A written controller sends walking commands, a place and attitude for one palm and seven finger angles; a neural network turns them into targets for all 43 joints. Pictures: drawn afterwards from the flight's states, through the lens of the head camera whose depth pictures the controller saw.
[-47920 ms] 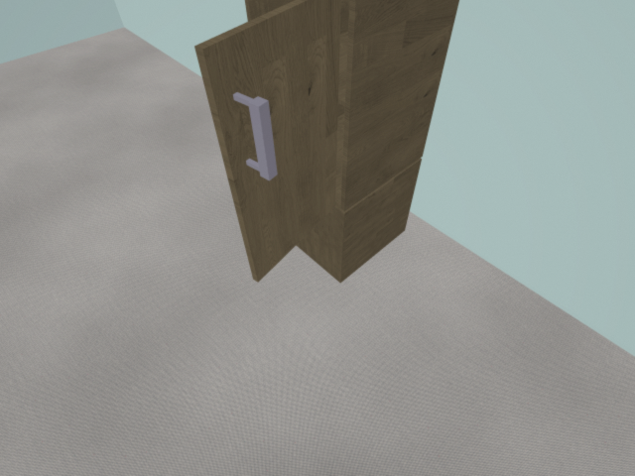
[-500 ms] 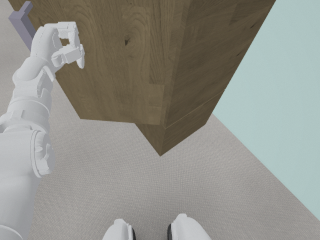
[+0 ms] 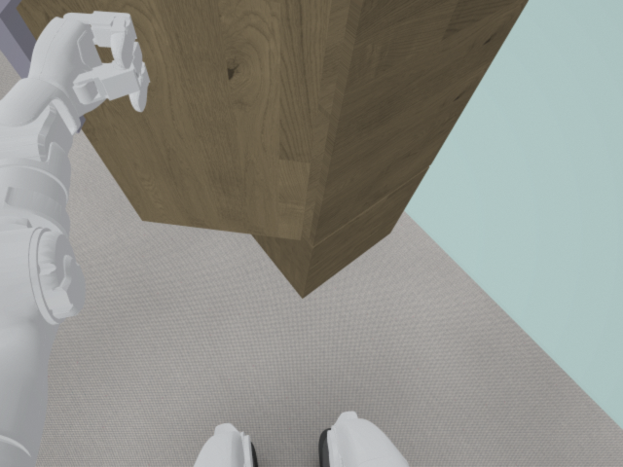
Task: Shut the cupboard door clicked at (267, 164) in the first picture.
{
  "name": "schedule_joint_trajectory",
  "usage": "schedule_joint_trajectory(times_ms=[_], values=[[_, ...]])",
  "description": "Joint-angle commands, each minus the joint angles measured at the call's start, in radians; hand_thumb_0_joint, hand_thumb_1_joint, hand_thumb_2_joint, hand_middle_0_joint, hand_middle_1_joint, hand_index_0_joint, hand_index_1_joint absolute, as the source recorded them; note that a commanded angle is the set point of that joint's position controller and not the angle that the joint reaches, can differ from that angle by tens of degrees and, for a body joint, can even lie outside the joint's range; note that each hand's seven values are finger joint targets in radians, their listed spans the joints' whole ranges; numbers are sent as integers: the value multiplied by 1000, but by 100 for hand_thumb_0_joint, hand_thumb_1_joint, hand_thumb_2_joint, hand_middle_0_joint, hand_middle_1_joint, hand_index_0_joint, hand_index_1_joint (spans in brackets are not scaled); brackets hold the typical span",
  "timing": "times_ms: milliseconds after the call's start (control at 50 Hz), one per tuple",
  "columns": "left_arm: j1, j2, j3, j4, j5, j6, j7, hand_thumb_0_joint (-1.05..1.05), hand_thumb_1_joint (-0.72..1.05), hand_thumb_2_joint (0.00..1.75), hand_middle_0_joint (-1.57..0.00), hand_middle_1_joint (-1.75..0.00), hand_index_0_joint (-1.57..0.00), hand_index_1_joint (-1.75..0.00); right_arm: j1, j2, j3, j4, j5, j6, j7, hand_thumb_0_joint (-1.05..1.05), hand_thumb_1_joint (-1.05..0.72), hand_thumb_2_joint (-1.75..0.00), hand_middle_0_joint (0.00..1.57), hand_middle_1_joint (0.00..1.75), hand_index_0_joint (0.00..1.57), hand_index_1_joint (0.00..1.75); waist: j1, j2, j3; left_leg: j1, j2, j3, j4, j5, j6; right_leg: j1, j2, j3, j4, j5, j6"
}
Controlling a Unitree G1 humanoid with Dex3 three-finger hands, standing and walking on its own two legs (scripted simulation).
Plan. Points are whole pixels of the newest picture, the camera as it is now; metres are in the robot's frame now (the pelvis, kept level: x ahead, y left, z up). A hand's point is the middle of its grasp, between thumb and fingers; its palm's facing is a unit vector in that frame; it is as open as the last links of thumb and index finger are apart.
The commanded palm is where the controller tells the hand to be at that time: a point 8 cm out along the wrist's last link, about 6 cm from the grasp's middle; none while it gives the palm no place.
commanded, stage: push the door shut along its arc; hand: left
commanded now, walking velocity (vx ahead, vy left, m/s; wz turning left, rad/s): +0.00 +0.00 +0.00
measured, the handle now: (47, 62) +0.58 +0.23 +0.13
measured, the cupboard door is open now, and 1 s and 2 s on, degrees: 46 28 28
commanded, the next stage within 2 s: pull the fist back off the door in 0.38 s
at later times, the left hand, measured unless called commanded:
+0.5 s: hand (160, 63) +0.56 +0.11 +0.14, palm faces -0.34 -0.94 -0.02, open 3.3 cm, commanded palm +0.60 +0.13 +0.14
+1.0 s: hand (181, 55) +0.57 +0.09 +0.14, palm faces +0.11 -0.99 +0.02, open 3.1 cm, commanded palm +0.52 +0.13 +0.14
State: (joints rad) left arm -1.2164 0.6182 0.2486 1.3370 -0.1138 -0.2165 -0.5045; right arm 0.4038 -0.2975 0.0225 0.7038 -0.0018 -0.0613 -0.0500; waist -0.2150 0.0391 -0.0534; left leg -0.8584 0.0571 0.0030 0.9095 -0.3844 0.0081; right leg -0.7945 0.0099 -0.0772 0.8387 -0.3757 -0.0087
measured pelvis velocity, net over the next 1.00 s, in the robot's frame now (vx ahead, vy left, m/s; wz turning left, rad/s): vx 0.02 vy -0.01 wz -0.03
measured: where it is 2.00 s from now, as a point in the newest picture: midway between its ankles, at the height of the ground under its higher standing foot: outside the picture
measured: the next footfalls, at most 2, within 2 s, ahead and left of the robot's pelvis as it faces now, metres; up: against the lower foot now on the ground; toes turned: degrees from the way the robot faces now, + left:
none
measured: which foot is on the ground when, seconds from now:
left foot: down 0.00-1.00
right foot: down 0.00-1.00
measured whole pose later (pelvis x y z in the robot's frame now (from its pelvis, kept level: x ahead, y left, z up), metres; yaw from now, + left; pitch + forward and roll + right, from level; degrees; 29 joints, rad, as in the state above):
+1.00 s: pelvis +0.02 -0.01 +0.01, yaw -2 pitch +20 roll -2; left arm -1.09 0.37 0.41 1.24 0.00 -0.29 0.10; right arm 0.55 -0.25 0.00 0.68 -0.07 -0.01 0.07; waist -0.21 0.08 -0.11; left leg -0.79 0.07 0.04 0.83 -0.38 0.00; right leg -0.75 0.03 -0.03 0.78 -0.37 -0.01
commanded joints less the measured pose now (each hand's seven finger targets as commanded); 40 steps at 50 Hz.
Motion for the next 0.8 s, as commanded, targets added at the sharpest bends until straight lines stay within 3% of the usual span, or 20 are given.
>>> schedule_joint_trajectory(times_ms=[0,60,80,180,240,260,340,460,480,500,520,560,600,620,640,680,720,780], values=[[-627,59,-31,-217,-37,-53,5,0,90,90,-130,-150,-130,-150,183,-191,-62,-1,0,-29,-20,0,-90,-90,20,30,20,30,-102,143,-448,487,-26,-75,-41,305,26,-57,39,27,-99,222,-9],[-651,40,-40,-227,-43,-47,12,0,90,90,-130,-150,-130,-150,186,-196,-61,8,-1,-41,-24,0,-90,-90,20,30,20,30,-114,122,-468,494,-25,-78,-33,302,32,-73,39,19,-90,208,-10],[-681,58,-34,-227,-38,-51,10,0,90,90,-130,-150,-130,-150,185,-200,-62,12,1,-44,-25,0,-90,-90,20,30,20,30,-116,137,-485,493,-22,-82,-30,297,28,-80,37,23,-83,206,-6],[-735,2,-73,-242,-35,-42,15,0,90,90,-130,-150,-130,-150,179,-200,-62,25,-1,-62,-25,0,-90,-90,20,30,20,30,-125,176,-529,539,-22,-91,-13,306,28,-134,40,17,-68,188,-10],[-744,-36,-98,-214,-27,-28,29,0,90,90,-130,-150,-130,-150,177,-198,-59,38,-3,-65,-25,0,-90,-90,20,30,20,30,-133,173,-485,519,-18,-102,-19,274,25,-169,39,5,-63,155,-14],[-751,-42,-95,-239,-32,-31,37,0,90,90,-130,-150,-130,-150,184,-198,-58,39,-5,-68,-26,0,-90,-90,20,30,20,30,-136,175,-499,537,-19,-102,-17,295,29,-170,40,-1,-61,160,-15],[-752,0,-75,-185,-11,-21,50,0,90,90,-130,-150,-130,-150,187,-200,-54,37,-4,-71,-24,0,-90,-90,20,30,20,30,-141,149,-487,484,-19,-104,-16,230,26,-176,37,2,-55,127,-13],[-778,22,-62,-183,-7,-23,46,0,90,90,-130,-150,-130,-150,211,-199,-49,39,-6,-77,-27,0,-90,-90,20,30,20,30,-151,150,-506,466,-25,-89,-4,256,35,-154,42,-1,-51,154,-15],[-813,105,168,-168,-62,5,255,0,90,90,-130,-150,-130,-150,257,-164,-33,-5,-19,-78,-14,0,-90,-90,20,30,20,30,-101,170,-530,349,-16,-108,-16,212,19,-94,32,24,-67,141,-2],[-770,65,134,-135,-25,22,365,0,90,90,-130,-150,-130,-150,262,-164,-31,-11,-25,-77,6,0,-90,-90,20,30,20,30,-112,158,-526,328,-15,-110,-28,185,15,-89,30,21,-58,130,6],[-747,16,114,-134,-7,28,430,0,90,90,-130,-150,-130,-150,272,-159,-37,-14,-31,-73,21,0,-90,-90,20,30,20,30,-115,139,-511,325,-13,-118,-37,174,11,-100,29,9,-48,124,9],[-768,-1,149,-151,37,9,565,0,90,90,-130,-150,-130,-150,302,-158,-46,-18,-62,-66,48,0,-90,-90,20,30,20,30,-126,91,-509,323,-16,-130,-33,196,14,-98,30,0,-46,133,16],[-786,-5,141,-204,138,-36,700,0,90,90,-130,-150,-130,-150,318,-148,-51,-20,-95,-59,85,0,-90,-90,20,30,20,30,-114,152,-559,339,-20,-123,-6,243,9,-125,28,1,-25,145,15],[-779,-5,114,-212,195,-62,737,0,90,90,-130,-150,-130,-150,324,-147,-53,-17,-108,-54,102,0,-90,-90,20,30,20,30,-116,188,-569,357,-18,-121,1,263,5,-147,27,0,-18,145,11],[-774,-1,93,-223,240,-85,753,0,90,90,-130,-150,-130,-150,335,-149,-59,-16,-114,-47,116,0,-90,-90,20,30,20,30,-117,201,-583,378,-16,-120,5,283,2,-155,28,-1,-12,149,5],[-730,21,82,-194,282,-107,742,0,90,90,-130,-150,-130,-150,347,-155,-67,-20,-115,-27,128,0,-90,-90,20,30,20,30,-116,172,-582,375,-18,-106,-4,306,4,-105,31,5,-27,171,0],[-680,21,73,-214,266,-108,693,0,90,90,-130,-150,-130,-150,341,-157,-75,-42,-100,-6,129,0,-90,-90,20,30,20,30,-89,172,-627,394,-27,-85,-30,319,7,-7,36,18,-53,212,-7],[-584,20,99,-195,199,-80,620,0,90,90,-130,-150,-130,-150,329,-155,-78,-54,-74,19,116,0,-90,-90,20,30,20,30,-54,148,-633,403,-34,-60,-62,330,8,93,43,25,-85,271,-9]])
